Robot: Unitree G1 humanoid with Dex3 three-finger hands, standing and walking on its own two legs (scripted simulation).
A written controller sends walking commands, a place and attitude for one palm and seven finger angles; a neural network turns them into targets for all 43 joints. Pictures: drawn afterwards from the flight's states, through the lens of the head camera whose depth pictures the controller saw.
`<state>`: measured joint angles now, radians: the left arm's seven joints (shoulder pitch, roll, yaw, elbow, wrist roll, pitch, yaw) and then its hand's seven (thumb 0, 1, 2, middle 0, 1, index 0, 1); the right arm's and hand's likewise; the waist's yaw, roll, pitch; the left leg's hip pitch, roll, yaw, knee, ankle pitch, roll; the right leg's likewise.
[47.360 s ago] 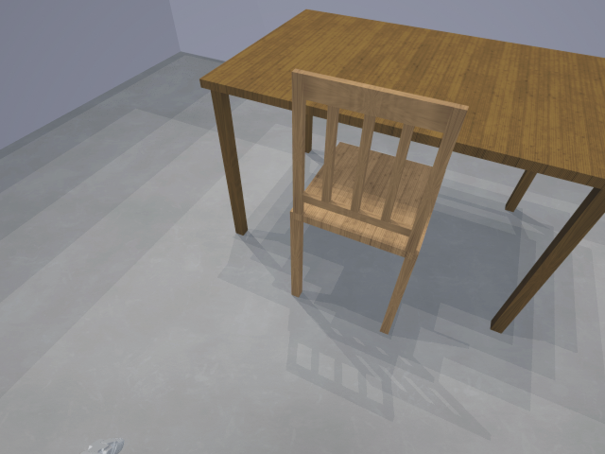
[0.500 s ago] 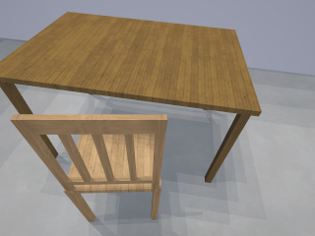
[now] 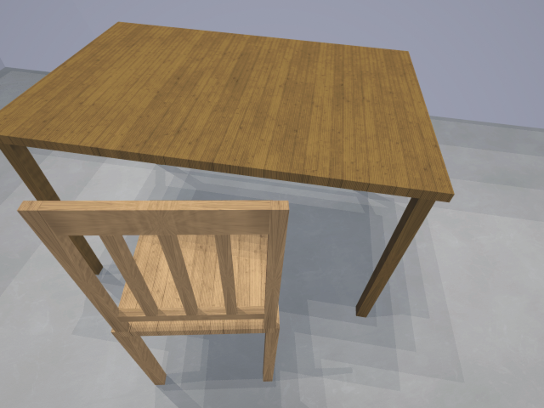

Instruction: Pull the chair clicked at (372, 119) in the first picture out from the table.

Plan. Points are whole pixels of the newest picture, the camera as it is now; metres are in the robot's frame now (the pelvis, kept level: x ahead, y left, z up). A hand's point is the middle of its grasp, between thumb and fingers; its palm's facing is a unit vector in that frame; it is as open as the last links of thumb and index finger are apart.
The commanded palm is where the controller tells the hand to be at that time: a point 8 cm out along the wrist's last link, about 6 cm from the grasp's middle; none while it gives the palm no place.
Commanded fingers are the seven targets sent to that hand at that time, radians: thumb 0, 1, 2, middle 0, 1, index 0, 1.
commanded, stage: shuffle to correct the standing spot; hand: left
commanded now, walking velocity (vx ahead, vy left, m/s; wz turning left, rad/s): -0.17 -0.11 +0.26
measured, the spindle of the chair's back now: (181, 277) +0.36 +0.19 -0.08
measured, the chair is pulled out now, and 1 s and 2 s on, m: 0.14 0.14 0.14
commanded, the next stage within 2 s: come to a stop and stand still in 0.26 s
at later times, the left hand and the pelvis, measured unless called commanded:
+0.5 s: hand out of the picture -0.03 +0.12 -0.18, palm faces +0.11 -0.96 -0.25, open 7.4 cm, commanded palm none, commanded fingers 0.00 0.90 0.90 -0.20 -0.30 -0.20 -0.30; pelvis -0.06 -0.07 -0.01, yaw +5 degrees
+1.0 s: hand out of the picture -0.09 +0.16 -0.18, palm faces +0.13 -0.97 -0.19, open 7.4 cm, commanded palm none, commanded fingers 0.00 0.90 0.90 -0.20 -0.30 -0.20 -0.30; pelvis -0.10 -0.02 +0.00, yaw +5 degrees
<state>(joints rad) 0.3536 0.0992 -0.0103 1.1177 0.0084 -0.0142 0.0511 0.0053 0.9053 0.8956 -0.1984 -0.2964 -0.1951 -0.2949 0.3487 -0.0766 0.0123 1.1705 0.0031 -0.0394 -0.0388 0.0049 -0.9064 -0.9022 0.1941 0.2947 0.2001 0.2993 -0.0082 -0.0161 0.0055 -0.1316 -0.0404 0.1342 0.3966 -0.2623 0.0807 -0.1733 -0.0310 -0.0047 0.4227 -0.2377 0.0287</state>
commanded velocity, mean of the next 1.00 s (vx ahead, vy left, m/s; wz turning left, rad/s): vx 0.02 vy -0.01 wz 0.06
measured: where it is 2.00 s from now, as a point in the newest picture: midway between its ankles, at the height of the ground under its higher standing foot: outside the picture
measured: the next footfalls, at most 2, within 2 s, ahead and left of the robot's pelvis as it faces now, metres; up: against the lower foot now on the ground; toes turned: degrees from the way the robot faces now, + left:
left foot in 0.84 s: -0.10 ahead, +0.07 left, +0.00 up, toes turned +8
right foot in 1.22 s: -0.03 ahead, -0.13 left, +0.00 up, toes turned +5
